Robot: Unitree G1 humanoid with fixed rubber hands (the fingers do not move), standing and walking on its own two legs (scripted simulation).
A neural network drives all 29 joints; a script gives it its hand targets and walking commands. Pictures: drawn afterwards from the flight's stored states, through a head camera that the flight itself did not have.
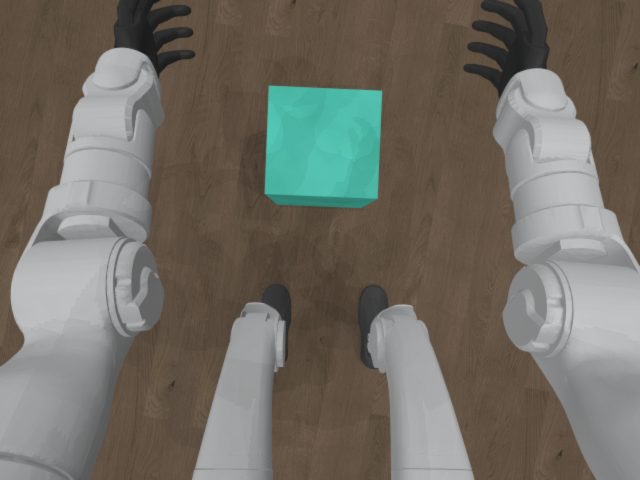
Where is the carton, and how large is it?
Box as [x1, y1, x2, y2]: [265, 86, 381, 207]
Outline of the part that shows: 269,86 265,194 277,204 361,207 377,198 381,91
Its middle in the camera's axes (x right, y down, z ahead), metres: +0.01 -0.18 +0.83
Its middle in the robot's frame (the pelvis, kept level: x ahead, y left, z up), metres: +0.53 +0.01 -0.52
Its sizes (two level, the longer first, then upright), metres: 0.210 0.200 0.250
